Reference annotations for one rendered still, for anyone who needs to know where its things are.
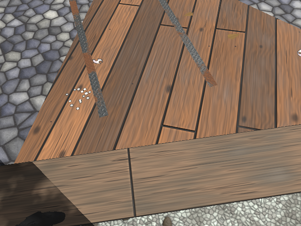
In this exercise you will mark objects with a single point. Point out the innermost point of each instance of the robot left hand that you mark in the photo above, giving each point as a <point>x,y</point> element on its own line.
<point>43,219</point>

